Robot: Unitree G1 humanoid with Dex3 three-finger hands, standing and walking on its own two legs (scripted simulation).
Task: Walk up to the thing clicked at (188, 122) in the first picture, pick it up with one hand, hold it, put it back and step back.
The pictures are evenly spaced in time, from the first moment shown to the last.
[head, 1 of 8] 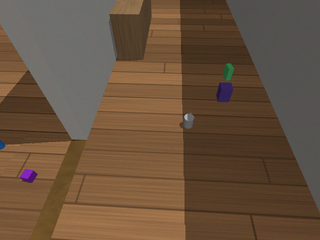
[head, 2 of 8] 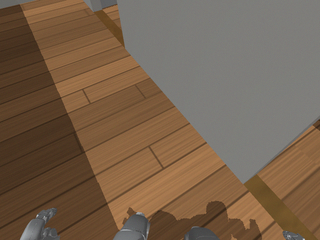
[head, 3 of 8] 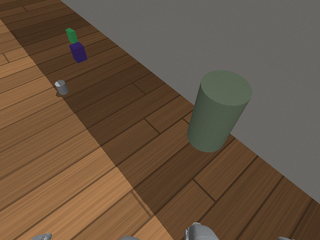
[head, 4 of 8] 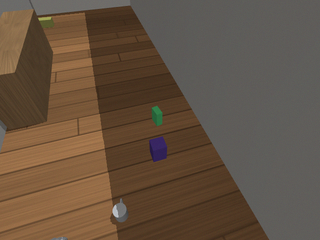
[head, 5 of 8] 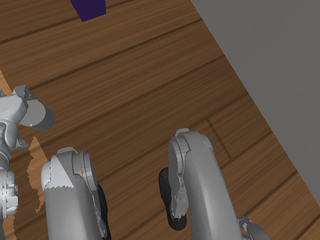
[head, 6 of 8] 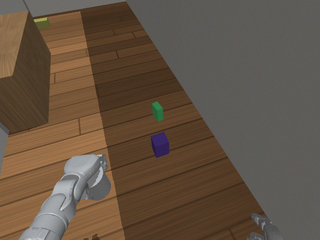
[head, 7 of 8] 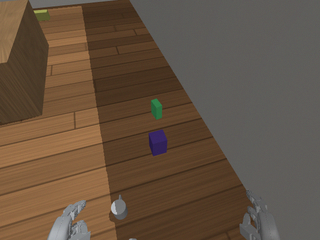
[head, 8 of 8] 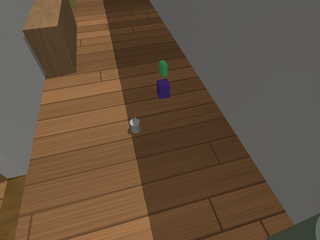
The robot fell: no
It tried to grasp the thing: yes
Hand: left
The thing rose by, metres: 0.64
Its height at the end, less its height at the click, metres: +0.00
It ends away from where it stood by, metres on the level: 0.01
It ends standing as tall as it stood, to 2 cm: yes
